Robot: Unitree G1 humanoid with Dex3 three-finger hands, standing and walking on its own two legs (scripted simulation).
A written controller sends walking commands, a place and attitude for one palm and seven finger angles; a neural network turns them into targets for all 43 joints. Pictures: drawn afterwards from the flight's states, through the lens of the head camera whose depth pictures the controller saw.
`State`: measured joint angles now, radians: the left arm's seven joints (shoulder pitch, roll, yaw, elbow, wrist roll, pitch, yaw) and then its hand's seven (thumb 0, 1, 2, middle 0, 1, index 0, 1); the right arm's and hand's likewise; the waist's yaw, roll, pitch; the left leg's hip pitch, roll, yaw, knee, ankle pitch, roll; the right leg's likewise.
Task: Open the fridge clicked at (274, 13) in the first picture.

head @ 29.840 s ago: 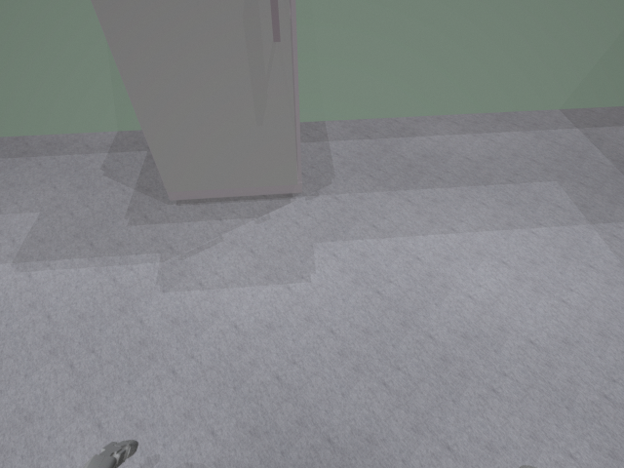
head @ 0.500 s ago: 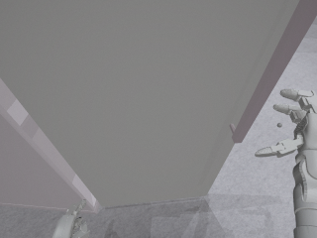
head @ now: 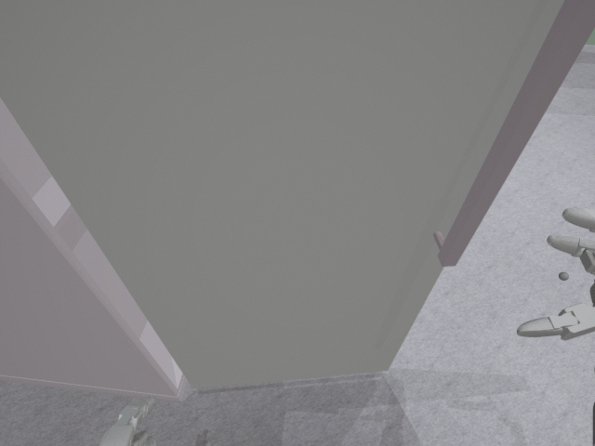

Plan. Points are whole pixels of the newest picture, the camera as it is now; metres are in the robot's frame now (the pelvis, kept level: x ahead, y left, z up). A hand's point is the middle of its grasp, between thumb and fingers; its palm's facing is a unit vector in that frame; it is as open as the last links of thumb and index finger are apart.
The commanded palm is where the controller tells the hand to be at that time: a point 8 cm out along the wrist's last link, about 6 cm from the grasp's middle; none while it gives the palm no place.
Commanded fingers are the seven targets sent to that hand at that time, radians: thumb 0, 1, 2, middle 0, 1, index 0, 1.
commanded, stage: slip the hand off the handle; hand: right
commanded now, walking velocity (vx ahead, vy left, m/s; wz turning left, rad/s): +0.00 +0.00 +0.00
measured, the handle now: (490, 154) +0.43 -0.21 +0.20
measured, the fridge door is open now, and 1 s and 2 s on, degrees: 78 78 78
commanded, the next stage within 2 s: draw the hand back to the body in 0.44 s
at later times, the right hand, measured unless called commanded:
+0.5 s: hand out of the picture +0.23 -0.30 +0.13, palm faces +0.31 +0.93 -0.21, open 14.7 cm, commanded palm +0.20 -0.34 +0.14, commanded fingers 0.00 0.55 -0.20 0.25 1.15 0.25 1.15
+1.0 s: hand out of the picture +0.20 -0.29 +0.14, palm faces +0.03 +1.00 -0.06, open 14.7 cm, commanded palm +0.16 -0.33 +0.16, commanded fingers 0.00 0.44 -0.25 0.25 1.09 0.25 1.09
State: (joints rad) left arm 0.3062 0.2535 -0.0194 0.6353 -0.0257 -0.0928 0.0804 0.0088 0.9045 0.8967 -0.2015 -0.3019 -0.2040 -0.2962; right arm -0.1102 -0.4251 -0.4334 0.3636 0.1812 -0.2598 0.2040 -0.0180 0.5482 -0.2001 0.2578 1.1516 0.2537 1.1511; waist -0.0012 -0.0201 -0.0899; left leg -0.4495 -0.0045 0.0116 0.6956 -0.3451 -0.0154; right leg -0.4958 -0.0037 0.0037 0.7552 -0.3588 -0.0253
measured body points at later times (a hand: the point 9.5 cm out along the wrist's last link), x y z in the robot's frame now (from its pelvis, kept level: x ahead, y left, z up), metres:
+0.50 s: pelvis -0.01 +0.02 +0.00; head -0.01 +0.02 +0.45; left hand +0.17 +0.25 -0.07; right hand +0.21 -0.34 +0.14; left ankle +0.00 +0.13 -0.71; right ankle +0.01 -0.10 -0.71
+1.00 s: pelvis +0.00 +0.00 +0.01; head -0.03 +0.01 +0.46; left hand +0.19 +0.24 -0.03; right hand +0.19 -0.35 +0.15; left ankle +0.00 +0.13 -0.71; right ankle +0.01 -0.10 -0.71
